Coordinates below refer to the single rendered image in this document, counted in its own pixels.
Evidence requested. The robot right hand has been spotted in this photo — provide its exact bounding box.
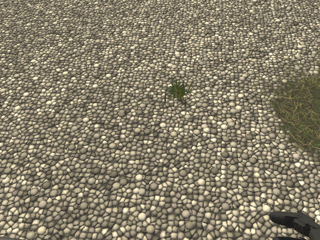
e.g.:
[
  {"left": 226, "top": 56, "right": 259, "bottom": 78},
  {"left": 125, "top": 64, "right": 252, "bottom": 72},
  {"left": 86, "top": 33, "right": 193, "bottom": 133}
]
[{"left": 269, "top": 211, "right": 320, "bottom": 240}]

